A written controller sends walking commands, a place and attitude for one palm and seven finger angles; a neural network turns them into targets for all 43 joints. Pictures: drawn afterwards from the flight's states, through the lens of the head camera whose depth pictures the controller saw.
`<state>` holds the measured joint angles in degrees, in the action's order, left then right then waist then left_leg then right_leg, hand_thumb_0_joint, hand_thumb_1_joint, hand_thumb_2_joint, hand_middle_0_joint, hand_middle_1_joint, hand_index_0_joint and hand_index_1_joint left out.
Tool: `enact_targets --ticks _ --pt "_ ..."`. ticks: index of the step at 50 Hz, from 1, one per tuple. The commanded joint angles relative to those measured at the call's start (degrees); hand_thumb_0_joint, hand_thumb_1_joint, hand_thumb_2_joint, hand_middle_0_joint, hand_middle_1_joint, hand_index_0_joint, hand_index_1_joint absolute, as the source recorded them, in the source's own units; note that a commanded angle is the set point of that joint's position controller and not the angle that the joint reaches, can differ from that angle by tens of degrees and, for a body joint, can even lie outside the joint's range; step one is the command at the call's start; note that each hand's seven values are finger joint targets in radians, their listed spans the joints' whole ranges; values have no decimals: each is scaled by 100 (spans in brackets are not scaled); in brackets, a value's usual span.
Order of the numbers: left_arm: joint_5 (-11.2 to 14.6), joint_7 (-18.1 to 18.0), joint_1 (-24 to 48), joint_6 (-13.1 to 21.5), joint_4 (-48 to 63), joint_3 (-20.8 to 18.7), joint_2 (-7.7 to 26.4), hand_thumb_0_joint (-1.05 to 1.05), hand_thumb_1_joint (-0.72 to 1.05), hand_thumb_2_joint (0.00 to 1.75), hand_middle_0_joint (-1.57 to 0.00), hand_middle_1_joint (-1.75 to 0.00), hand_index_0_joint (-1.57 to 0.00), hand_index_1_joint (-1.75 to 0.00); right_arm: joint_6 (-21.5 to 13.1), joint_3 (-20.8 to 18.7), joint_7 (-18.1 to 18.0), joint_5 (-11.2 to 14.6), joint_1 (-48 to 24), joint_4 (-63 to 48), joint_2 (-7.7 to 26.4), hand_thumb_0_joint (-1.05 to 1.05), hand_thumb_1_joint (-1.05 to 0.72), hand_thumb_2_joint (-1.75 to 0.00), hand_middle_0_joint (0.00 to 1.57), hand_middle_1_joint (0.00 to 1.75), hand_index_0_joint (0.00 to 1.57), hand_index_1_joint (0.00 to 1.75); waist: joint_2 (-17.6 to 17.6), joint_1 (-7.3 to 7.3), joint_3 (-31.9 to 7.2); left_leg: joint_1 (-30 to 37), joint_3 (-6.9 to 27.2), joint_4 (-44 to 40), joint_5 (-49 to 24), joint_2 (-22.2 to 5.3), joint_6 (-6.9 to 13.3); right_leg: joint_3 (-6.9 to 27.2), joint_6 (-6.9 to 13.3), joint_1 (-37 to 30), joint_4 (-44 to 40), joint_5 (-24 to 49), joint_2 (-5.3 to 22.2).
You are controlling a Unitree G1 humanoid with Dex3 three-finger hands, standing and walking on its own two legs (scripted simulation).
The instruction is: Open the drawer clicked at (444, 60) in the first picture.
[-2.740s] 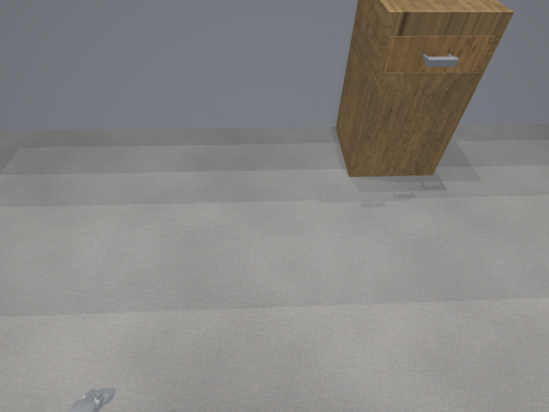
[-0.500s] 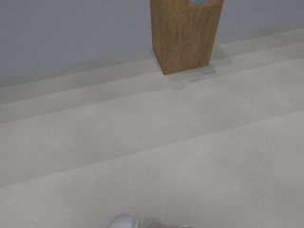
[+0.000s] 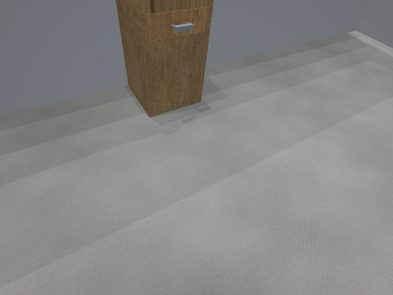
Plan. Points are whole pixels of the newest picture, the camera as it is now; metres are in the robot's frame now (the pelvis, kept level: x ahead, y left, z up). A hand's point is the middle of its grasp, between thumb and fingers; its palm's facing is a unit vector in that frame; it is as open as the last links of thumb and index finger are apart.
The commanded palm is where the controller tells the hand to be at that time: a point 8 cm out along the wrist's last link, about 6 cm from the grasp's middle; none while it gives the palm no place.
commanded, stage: walk to a spot facing it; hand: left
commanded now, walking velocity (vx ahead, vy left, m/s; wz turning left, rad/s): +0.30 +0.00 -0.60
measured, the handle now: (182, 25) +1.52 +0.19 -0.11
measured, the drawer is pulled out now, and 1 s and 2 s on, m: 0.00 0.00 0.00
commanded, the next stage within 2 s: none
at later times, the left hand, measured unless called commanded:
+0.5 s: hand (182, 222) +0.35 +0.05 -0.19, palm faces -0.40 -0.91 -0.13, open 7.3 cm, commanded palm none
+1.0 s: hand (172, 182) +0.48 +0.10 -0.19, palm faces -0.39 -0.91 -0.16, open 7.3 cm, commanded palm none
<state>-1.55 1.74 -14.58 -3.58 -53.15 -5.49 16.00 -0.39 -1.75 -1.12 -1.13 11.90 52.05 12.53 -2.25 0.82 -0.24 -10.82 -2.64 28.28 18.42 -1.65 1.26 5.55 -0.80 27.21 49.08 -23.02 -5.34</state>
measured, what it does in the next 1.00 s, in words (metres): walks ahead, turning right: right foot, then left foot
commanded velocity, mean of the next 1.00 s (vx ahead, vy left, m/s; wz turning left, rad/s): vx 0.35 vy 0.00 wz -0.35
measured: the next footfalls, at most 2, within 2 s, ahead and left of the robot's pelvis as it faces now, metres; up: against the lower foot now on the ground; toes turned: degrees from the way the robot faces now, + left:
right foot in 0.46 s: +0.24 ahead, -0.18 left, +0.00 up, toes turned -25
left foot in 0.86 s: +0.49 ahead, -0.02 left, +0.00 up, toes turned -14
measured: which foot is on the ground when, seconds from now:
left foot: down 0.00-0.46, up 0.48-0.84, down 0.86-1.00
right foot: up 0.00-0.44, down 0.46-0.88, up 0.90-1.00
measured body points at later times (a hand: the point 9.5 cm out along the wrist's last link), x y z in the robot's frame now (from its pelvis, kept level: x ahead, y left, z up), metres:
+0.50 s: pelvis +0.16 -0.06 -0.03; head +0.22 -0.06 +0.41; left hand +0.37 +0.10 -0.18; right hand -0.06 -0.21 -0.15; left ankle -0.01 +0.10 -0.69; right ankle +0.20 -0.17 -0.74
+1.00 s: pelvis +0.40 -0.07 +0.00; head +0.42 -0.05 +0.44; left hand +0.50 +0.15 -0.17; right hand +0.37 -0.31 -0.13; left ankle +0.46 -0.01 -0.74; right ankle +0.25 -0.16 -0.64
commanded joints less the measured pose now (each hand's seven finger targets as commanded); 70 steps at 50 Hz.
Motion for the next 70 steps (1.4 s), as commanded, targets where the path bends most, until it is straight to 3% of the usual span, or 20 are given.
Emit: enact_targets --ticks 1,9,16,19,21,22,23,24,28,31,39,42,43,44,45,48,53,65,68,70 --pt "-85 178 315 202 550 -141 392 0 90 90 -20 -30 -20 -30 -243 -199 -80 -26 20 -358 933 0 -90 -90 20 30 20 30 854 32 665 82 1150 -2042 1094 -1588 289 -274 -185 1431 1920 749 602" --pt "-61 187 807 155 568 21 -17 0 90 90 -20 -30 -20 -30 -411 -79 -126 15 1435 213 537 0 -90 -90 20 30 20 30 1029 -231 880 1081 9 -1641 -1697 -1554 216 -602 -277 2192 2076 1424 915" --pt "-23 240 1947 282 769 199 -260 0 90 90 -20 -30 -20 -30 -425 -135 -133 -92 2146 675 593 0 -90 -90 20 30 20 30 1071 -612 1003 1963 -579 -1345 -3028 -1813 501 -1250 -25 1918 -105 950 967" --pt "-9 186 1474 393 595 203 -245 0 90 90 -20 -30 -20 -30 -409 -188 -103 -64 2084 767 754 0 -90 -90 20 30 20 30 1245 -342 442 2007 -1144 -407 -5632 -1777 385 -1707 319 534 -1046 604 443" --pt "-32 114 231 501 183 83 57 0 90 90 -20 -30 -20 -30 -408 -233 -81 3 1830 726 897 0 -90 -90 20 30 20 30 1147 262 -257 1466 -1375 1097 -6053 -1632 118 -1760 530 -1334 -1670 999 204" --pt "-58 64 -726 581 -128 -36 455 0 90 90 -20 -30 -20 -30 -405 -212 -13 70 1702 643 854 0 -90 -90 20 30 20 30 786 715 -924 163 -1400 2383 -4727 -1554 -118 -1254 743 -3326 -1882 1631 631" --pt "-18 -60 -1404 622 -286 -160 1089 0 90 90 -20 -30 -20 -30 -406 -123 32 160 1814 480 401 0 -90 -90 20 30 20 30 -523 879 -1671 -1788 -1289 4213 267 -687 -394 1199 1419 -5016 -1967 2317 2367" --pt "123 -135 -1526 564 -347 -217 1371 0 90 90 -20 -30 -20 -30 -420 -112 -30 175 1374 242 263 0 -90 -90 20 30 20 30 -764 840 -1972 -2625 -457 5544 1738 -302 -372 2718 1880 -5215 -2483 3150 3044" --pt "105 -217 -22 622 -70 5 587 0 90 90 -20 -30 -20 -30 -272 -180 15 13 787 280 240 0 -90 -90 20 30 20 30 516 94 58 -2254 184 4878 305 -1040 -311 1061 1399 -1821 -3270 1919 2425" --pt "18 -213 341 711 -64 96 340 0 90 90 -20 -30 -20 -30 -84 -148 53 -41 1355 446 -68 0 -90 -90 20 30 20 30 -5 -401 320 -1647 -66 3864 84 -961 -425 81 1123 -648 -3494 1900 1903" --pt "11 -168 -117 742 -282 63 411 0 90 90 -20 -30 -20 -30 -279 -181 239 -30 261 48 38 0 -90 -90 20 30 20 30 -542 -93 387 -1144 -422 1179 -648 -569 -413 190 1009 -1065 -3284 1085 1656" --pt "54 -166 -111 692 -283 54 379 0 90 90 -20 -30 -20 -30 -364 -268 192 -50 830 244 343 0 -90 -90 20 30 20 30 13 -436 199 279 -528 274 -790 -359 -369 0 778 -779 -2317 1145 1360" --pt "63 -145 -210 684 -256 89 114 0 90 90 -20 -30 -20 -30 -407 -384 139 -104 1527 432 772 0 -90 -90 20 30 20 30 1076 -699 -181 1240 433 -265 -203 -985 -144 -303 566 -253 -857 1064 899" --pt "112 -108 -418 687 -151 163 -254 0 90 90 -20 -30 -20 -30 -412 -516 121 -180 2095 551 1372 0 -90 -90 20 30 20 30 2617 -778 -467 1880 2367 -1239 348 -2515 364 -1099 256 774 1035 -844 264" --pt "33 -161 -207 682 -114 150 -43 0 90 90 -20 -30 -20 -30 -347 -436 81 -134 1999 604 1218 0 -90 -90 20 30 20 30 2189 -779 -334 1476 2862 -1719 1107 -2699 455 -528 302 973 1947 -925 458" --pt "-3 -42 50 668 -283 78 -58 0 90 90 -20 -30 -20 -30 -440 -194 31 -61 1009 428 408 0 -90 -90 20 30 20 30 746 -321 594 353 1471 -1813 153 -2191 258 -398 242 1131 2378 547 1099" --pt "-33 -69 -463 444 -545 80 -440 0 90 90 -20 -30 -20 -30 -552 -177 -51 -14 1181 675 54 0 -90 -90 20 30 20 30 822 -45 184 652 -324 -1543 -2259 -1542 -134 -574 73 901 2182 1288 1032" --pt "-16 10 1284 467 -122 201 -636 0 90 90 -20 -30 -20 -30 -446 -127 -70 -85 2188 1330 80 0 -90 -90 20 30 20 30 1063 -495 1030 1426 -896 -1582 -3063 -1749 439 -1400 197 1089 -781 1212 1015" --pt "-8 -37 576 536 -308 165 -482 0 90 90 -20 -30 -20 -30 -420 -170 -66 -66 1951 1352 288 0 -90 -90 20 30 20 30 967 -82 556 1548 -1107 -620 -4959 -1838 414 -1650 480 -53 -1197 807 625" --pt "-59 -75 -819 638 -747 58 -222 0 90 90 -20 -30 -20 -30 -412 -199 -47 -6 1658 1285 416 0 -90 -90 20 30 20 30 754 581 -250 996 -1423 1107 -5078 -1517 137 -1728 636 -1973 -1795 1409 417"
